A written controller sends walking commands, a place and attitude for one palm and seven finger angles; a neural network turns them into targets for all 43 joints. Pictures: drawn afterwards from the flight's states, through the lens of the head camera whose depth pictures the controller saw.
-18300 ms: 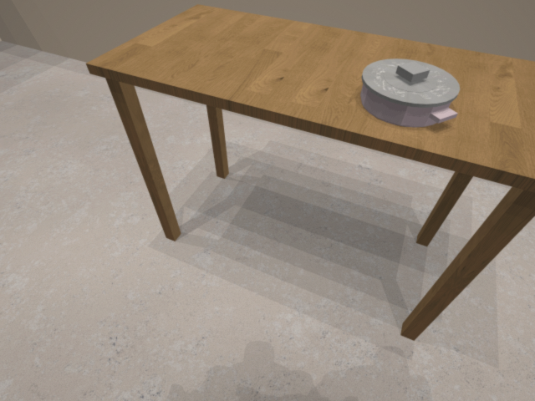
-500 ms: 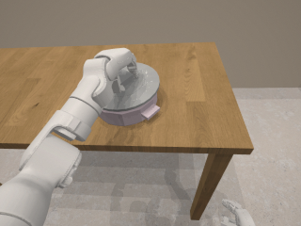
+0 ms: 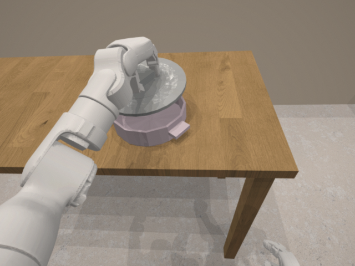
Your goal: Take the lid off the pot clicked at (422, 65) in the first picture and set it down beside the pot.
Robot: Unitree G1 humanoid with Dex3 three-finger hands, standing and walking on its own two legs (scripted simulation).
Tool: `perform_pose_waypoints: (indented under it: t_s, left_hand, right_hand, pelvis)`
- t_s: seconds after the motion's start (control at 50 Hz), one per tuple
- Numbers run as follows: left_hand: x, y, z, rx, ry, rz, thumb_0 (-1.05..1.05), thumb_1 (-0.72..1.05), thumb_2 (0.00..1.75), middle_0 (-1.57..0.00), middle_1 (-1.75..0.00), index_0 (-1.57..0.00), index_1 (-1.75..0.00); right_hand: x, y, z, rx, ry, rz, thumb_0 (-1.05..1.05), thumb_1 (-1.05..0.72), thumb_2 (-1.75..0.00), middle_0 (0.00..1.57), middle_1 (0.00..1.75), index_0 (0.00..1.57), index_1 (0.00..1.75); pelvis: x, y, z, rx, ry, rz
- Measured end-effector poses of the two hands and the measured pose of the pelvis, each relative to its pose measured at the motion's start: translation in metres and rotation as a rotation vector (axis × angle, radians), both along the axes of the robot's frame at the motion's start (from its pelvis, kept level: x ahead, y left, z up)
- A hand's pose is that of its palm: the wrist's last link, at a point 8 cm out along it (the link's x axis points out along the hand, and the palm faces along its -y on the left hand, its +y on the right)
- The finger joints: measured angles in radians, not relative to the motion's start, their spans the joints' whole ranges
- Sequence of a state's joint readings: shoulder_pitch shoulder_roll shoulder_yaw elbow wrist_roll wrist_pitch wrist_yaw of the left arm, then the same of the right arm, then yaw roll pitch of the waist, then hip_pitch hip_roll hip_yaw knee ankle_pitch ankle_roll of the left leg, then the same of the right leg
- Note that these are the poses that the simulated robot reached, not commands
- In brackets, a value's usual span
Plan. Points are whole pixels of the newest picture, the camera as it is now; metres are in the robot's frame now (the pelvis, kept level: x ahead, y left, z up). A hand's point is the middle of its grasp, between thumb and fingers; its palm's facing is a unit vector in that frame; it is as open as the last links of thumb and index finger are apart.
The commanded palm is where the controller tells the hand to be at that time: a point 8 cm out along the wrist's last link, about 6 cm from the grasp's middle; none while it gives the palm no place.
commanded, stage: lift the lid straight up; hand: left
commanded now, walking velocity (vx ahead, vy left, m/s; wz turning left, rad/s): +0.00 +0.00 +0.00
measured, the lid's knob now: (140, 75) +0.48 +0.09 +0.21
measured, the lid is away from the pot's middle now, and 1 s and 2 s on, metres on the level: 0.00 0.02 0.11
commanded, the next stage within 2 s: move the lid sideways beside the pot in 1.02 s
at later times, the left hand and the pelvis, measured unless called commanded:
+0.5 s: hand (135, 57) +0.45 +0.09 +0.27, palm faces -0.16 -0.07 -0.98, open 8.4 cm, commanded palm +0.43 +0.09 +0.35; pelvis +0.00 +0.01 +0.00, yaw +0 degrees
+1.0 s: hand (135, 40) +0.46 +0.08 +0.30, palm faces -0.12 -0.10 -0.99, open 8.4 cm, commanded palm +0.43 +0.09 +0.37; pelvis +0.01 +0.01 +0.00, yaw +0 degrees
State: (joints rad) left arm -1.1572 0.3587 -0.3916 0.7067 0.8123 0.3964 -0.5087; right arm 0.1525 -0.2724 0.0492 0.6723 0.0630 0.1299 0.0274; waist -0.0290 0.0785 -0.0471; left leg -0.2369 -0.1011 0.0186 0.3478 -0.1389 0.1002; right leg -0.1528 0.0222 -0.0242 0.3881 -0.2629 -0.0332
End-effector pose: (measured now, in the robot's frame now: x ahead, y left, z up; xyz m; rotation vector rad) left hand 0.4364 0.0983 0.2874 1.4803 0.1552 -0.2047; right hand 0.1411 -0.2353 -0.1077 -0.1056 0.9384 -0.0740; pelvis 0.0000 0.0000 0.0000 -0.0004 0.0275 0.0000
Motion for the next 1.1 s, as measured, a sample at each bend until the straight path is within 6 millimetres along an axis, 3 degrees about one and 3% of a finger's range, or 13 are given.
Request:
perform_pose_waypoints:
  t_s: [0.88,1.1]
  left_hand:
    - [0.006,-0.010,0.075,-0.006,-0.130,-0.005,0.01,0.05,1.06,-0.63,-0.76,-0.68,-0.78]
    - [0.005,-0.009,0.071,-0.015,-0.117,0.000,0.01,0.05,1.06,-0.63,-0.76,-0.68,-0.78]
  right_hand:
    - [0.013,0.012,0.002,-0.005,-0.027,0.028,0.01,-0.91,-0.90,0.19,0.30,0.20,0.30]
    - [0.020,0.012,0.006,-0.006,-0.044,0.034,0.01,-0.91,-0.90,0.19,0.30,0.20,0.30]
  pelvis:
    - [0.006,0.010,0.001,-0.002,0.025,0.002]
    - [0.006,0.008,0.001,-0.002,0.024,0.000]
